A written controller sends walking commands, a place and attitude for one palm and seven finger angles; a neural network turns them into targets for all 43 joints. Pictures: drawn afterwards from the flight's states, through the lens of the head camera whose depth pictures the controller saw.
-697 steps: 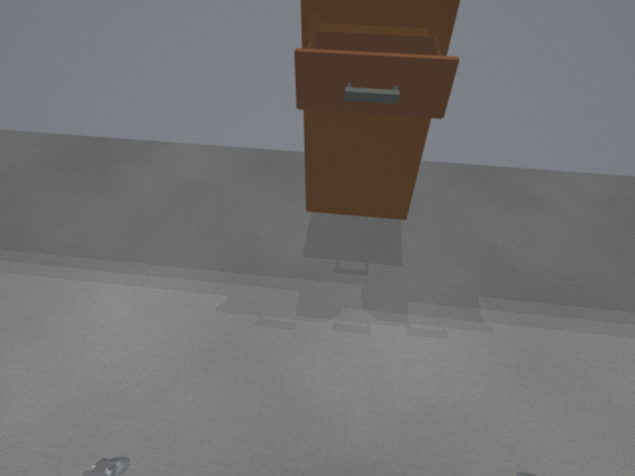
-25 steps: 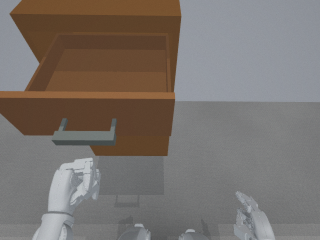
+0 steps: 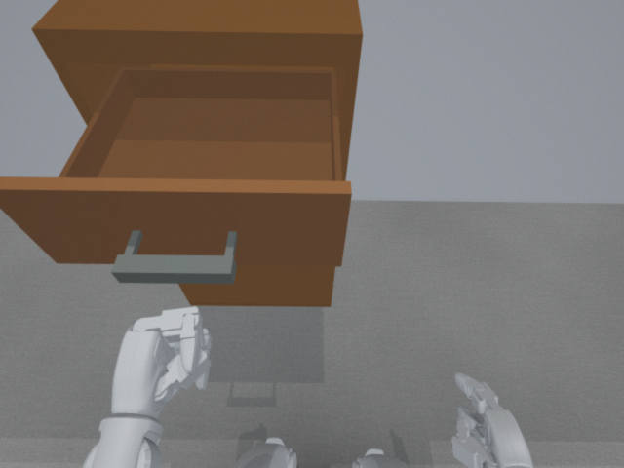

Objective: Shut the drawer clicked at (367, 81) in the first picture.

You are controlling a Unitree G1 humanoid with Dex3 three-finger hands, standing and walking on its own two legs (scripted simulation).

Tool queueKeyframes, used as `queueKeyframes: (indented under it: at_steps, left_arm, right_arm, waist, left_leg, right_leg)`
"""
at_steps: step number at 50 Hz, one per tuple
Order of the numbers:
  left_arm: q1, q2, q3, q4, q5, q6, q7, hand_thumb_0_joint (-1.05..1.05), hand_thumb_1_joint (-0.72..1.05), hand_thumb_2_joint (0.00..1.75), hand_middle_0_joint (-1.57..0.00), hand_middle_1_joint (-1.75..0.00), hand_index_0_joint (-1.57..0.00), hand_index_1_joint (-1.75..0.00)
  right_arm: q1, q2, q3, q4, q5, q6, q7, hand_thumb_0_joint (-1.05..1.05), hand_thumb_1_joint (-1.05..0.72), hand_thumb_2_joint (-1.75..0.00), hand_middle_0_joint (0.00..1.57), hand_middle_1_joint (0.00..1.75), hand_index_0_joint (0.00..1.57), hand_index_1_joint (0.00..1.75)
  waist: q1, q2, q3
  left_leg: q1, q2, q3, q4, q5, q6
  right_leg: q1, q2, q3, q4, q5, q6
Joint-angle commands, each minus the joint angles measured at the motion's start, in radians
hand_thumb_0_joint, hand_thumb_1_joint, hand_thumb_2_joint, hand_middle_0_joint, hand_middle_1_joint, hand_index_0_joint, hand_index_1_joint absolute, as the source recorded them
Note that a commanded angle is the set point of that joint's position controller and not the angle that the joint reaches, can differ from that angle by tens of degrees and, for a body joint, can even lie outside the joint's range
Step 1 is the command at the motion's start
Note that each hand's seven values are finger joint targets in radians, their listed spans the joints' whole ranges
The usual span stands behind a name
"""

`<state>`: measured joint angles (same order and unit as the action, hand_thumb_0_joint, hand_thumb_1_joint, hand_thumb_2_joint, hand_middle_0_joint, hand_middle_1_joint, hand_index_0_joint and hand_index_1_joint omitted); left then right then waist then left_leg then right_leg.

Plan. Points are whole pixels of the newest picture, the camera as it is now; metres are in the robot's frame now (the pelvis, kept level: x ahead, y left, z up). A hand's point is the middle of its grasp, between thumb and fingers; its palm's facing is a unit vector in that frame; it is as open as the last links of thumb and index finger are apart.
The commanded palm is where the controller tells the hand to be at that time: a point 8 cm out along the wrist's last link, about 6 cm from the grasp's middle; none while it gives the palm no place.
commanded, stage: push the drawer shut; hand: left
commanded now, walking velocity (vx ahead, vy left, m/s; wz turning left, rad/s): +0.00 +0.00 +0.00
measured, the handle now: (180, 253) +0.36 +0.19 +0.07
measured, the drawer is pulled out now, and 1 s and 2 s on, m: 0.26 0.18 0.05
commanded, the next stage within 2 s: none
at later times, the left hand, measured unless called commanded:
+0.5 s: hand (212, 308) +0.29 +0.14 +0.06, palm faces +0.03 -1.00 -0.05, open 2.9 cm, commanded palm +0.28 +0.19 +0.07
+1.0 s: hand (217, 260) +0.36 +0.14 +0.06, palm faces +0.03 -1.00 -0.04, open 2.9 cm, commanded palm +0.34 +0.20 +0.07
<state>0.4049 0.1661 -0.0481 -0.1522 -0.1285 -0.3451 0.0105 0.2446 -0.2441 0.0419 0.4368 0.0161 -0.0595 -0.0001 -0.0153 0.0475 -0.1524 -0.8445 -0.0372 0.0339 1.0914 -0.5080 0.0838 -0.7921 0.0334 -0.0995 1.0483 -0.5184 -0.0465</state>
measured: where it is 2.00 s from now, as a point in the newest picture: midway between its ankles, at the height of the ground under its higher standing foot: outside the picture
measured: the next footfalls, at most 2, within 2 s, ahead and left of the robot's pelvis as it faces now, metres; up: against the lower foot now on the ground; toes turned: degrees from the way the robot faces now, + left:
none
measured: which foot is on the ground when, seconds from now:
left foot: down 0.00-1.00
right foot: down 0.00-1.00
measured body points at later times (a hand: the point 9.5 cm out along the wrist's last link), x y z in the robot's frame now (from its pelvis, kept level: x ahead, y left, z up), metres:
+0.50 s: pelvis +0.00 -0.02 +0.01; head +0.07 -0.02 +0.45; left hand +0.29 +0.19 +0.06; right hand +0.16 -0.26 -0.08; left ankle +0.01 +0.06 -0.66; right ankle +0.00 -0.10 -0.66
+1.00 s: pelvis -0.01 -0.02 +0.01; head +0.06 -0.01 +0.46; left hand +0.35 +0.20 +0.07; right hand +0.12 -0.27 -0.09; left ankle +0.01 +0.06 -0.66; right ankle +0.00 -0.10 -0.66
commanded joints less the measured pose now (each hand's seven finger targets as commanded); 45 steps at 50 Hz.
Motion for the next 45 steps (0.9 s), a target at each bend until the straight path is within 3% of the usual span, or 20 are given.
queueKeyframes:
  at_steps: [1,5,7,9,13,14,18,19,23,25,27,28,31,34,36,38,45]
  left_arm:
    - [-0.183,0.055,0.03,-0.162,-0.002,-0.046,-0.004,0.0,0.9,0.9,-1.4,-1.6,-1.4,-1.6]
    - [-0.245,0.116,0.108,-0.166,-0.024,-0.053,0.001,0.0,0.9,0.9,-1.4,-1.6,-1.4,-1.6]
    - [-0.287,0.106,0.098,-0.154,-0.029,-0.059,-0.001,0.0,0.9,0.9,-1.4,-1.6,-1.4,-1.6]
    - [-0.251,0.104,0.116,-0.098,-0.039,-0.047,-0.002,0.0,0.9,0.9,-1.4,-1.6,-1.4,-1.6]
    - [-0.314,0.099,0.104,0.013,-0.039,-0.011,-0.027,0.0,0.9,0.9,-1.4,-1.6,-1.4,-1.6]
    - [-0.321,0.098,0.112,0.029,-0.046,-0.006,-0.035,0.0,0.9,0.9,-1.4,-1.6,-1.4,-1.6]
    - [-0.391,0.125,0.138,0.029,-0.057,-0.012,-0.046,0.0,0.9,0.9,-1.4,-1.6,-1.4,-1.6]
    - [-0.406,0.109,0.128,0.045,-0.057,-0.017,-0.045,0.0,0.9,0.9,-1.4,-1.6,-1.4,-1.6]
    - [-0.491,0.155,0.174,0.081,-0.059,-0.049,-0.046,0.0,0.9,0.9,-1.4,-1.6,-1.4,-1.6]
    - [-0.501,0.146,0.176,0.103,-0.063,-0.059,-0.052,0.0,0.9,0.9,-1.4,-1.6,-1.4,-1.6]
    - [-0.564,0.148,0.171,0.124,-0.066,-0.061,-0.059,0.0,0.9,0.9,-1.4,-1.6,-1.4,-1.6]
    - [-0.581,0.183,0.2,0.143,-0.065,-0.062,-0.057,0.0,0.9,0.9,-1.4,-1.6,-1.4,-1.6]
    - [-0.647,0.14,0.155,0.164,-0.065,-0.065,-0.064,0.0,0.9,0.9,-1.4,-1.6,-1.4,-1.6]
    - [-0.695,0.192,0.212,0.243,-0.07,-0.055,-0.061,0.0,0.9,0.9,-1.4,-1.6,-1.4,-1.6]
    - [-0.773,0.172,0.187,0.255,-0.069,-0.06,-0.067,0.0,0.9,0.9,-1.4,-1.6,-1.4,-1.6]
    - [-0.782,0.215,0.233,0.307,-0.072,-0.056,-0.065,0.0,0.9,0.9,-1.4,-1.6,-1.4,-1.6]
    - [-0.868,0.21,0.243,0.396,-0.073,-0.068,-0.075,0.0,0.9,0.9,-1.4,-1.6,-1.4,-1.6]
  right_arm:
    - [-0.042,-0.13,-0.06,-0.14,0.002,-0.041,-0.018,0.0,-0.9,-0.9,0.2,0.3,0.2,0.3]
    - [-0.034,-0.131,-0.062,-0.125,0.001,-0.044,-0.026,0.0,-0.9,-0.9,0.2,0.3,0.2,0.3]
    - [-0.035,-0.128,-0.059,-0.115,0.002,-0.045,-0.025,0.0,-0.9,-0.9,0.2,0.3,0.2,0.3]
    - [-0.03,-0.127,-0.058,-0.106,0.002,-0.043,-0.024,0.0,-0.9,-0.9,0.2,0.3,0.2,0.3]
    - [-0.03,-0.139,-0.058,-0.09,0.008,-0.033,-0.022,0.0,-0.9,-0.9,0.2,0.3,0.2,0.3]
    - [-0.03,-0.139,-0.059,-0.088,0.009,-0.033,-0.022,0.0,-0.9,-0.9,0.2,0.3,0.2,0.3]
    - [-0.025,-0.145,-0.064,-0.08,0.011,-0.034,-0.027,0.0,-0.9,-0.9,0.2,0.3,0.2,0.3]
    - [-0.025,-0.141,-0.063,-0.076,0.011,-0.034,-0.027,0.0,-0.9,-0.9,0.2,0.3,0.2,0.3]
    - [-0.025,-0.145,-0.067,-0.047,0.009,-0.039,-0.029,0.0,-0.9,-0.9,0.2,0.3,0.2,0.3]
    - [-0.031,-0.14,-0.067,-0.041,0.011,-0.039,-0.027,0.0,-0.9,-0.9,0.2,0.3,0.2,0.3]
    - [-0.033,-0.14,-0.067,-0.027,0.013,-0.04,-0.027,0.0,-0.9,-0.9,0.2,0.3,0.2,0.3]
    - [-0.028,-0.146,-0.068,-0.021,0.013,-0.038,-0.028,0.0,-0.9,-0.9,0.2,0.3,0.2,0.3]
    - [-0.034,-0.141,-0.066,-0.015,0.017,-0.038,-0.026,0.0,-0.9,-0.9,0.2,0.3,0.2,0.3]
    - [-0.027,-0.149,-0.066,-0.001,0.018,-0.03,-0.029,0.0,-0.9,-0.9,0.2,0.3,0.2,0.3]
    - [-0.028,-0.147,-0.066,0.007,0.02,-0.031,-0.03,0.0,-0.9,-0.9,0.2,0.3,0.2,0.3]
    - [-0.021,-0.153,-0.067,0.011,0.02,-0.027,-0.032,0.0,-0.9,-0.9,0.2,0.3,0.2,0.3]
    - [0.002,-0.15,-0.066,0.022,0.021,-0.019,-0.026,0.0,-0.9,-0.9,0.2,0.3,0.2,0.3]
  waist:
    - [-0.035,-0.022,-0.157]
    - [-0.014,-0.015,-0.246]
    - [-0.021,-0.007,-0.256]
    - [-0.013,-0.015,-0.246]
    - [-0.035,-0.045,-0.185]
    - [-0.029,-0.043,-0.182]
    - [-0.032,-0.053,-0.216]
    - [-0.037,-0.062,-0.205]
    - [-0.039,-0.066,-0.22]
    - [-0.031,-0.033,-0.239]
    - [-0.043,-0.024,-0.24]
    - [-0.044,-0.039,-0.239]
    - [-0.049,0.0,-0.246]
    - [-0.049,-0.049,-0.245]
    - [-0.061,-0.043,-0.247]
    - [-0.056,-0.06,-0.242]
    - [-0.046,-0.037,-0.281]
  left_leg:
    - [0.185,0.053,-0.142,-0.185,0.192,-0.067]
    - [0.211,0.044,-0.121,-0.18,0.245,-0.061]
    - [0.231,0.046,-0.119,-0.178,0.28,-0.063]
    - [0.221,0.043,-0.106,-0.181,0.301,-0.061]
    - [0.184,0.041,-0.1,-0.187,0.273,-0.055]
    - [0.179,0.038,-0.094,-0.189,0.274,-0.055]
    - [0.185,0.036,-0.085,-0.187,0.289,-0.051]
    - [0.188,0.037,-0.083,-0.187,0.283,-0.049]
    - [0.17,0.036,-0.08,-0.176,0.28,-0.046]
    - [0.182,0.033,-0.073,-0.178,0.289,-0.048]
    - [0.187,0.034,-0.073,-0.175,0.281,-0.048]
    - [0.168,0.035,-0.075,-0.171,0.276,-0.045]
    - [0.201,0.034,-0.078,-0.183,0.271,-0.048]
    - [0.173,0.035,-0.077,-0.184,0.252,-0.045]
    - [0.181,0.035,-0.077,-0.186,0.241,-0.045]
    - [0.163,0.035,-0.074,-0.185,0.233,-0.042]
    - [0.187,0.034,-0.072,-0.202,0.267,-0.048]
  right_leg:
    - [0.036,-0.011,0.049,-0.137,0.152,0.014]
    - [0.107,-0.011,0.065,-0.148,0.206,0.011]
    - [0.112,-0.012,0.065,-0.148,0.24,0.013]
    - [0.139,-0.011,0.067,-0.158,0.273,0.013]
    - [0.137,-0.013,0.072,-0.182,0.27,0.018]
    - [0.149,-0.016,0.076,-0.186,0.28,0.018]
    - [0.183,-0.02,0.09,-0.194,0.31,0.023]
    - [0.177,-0.022,0.091,-0.2,0.311,0.025]
    - [0.183,-0.024,0.105,-0.198,0.31,0.028]
    - [0.193,-0.027,0.109,-0.195,0.324,0.026]
    - [0.182,-0.029,0.112,-0.199,0.317,0.028]
    - [0.188,-0.027,0.12,-0.201,0.309,0.03]
    - [0.173,-0.028,0.115,-0.203,0.297,0.027]
    - [0.184,-0.026,0.123,-0.213,0.279,0.032]
    - [0.176,-0.027,0.125,-0.217,0.267,0.032]
    - [0.184,-0.027,0.133,-0.226,0.257,0.035]
    - [0.208,-0.024,0.126,-0.217,0.304,0.029]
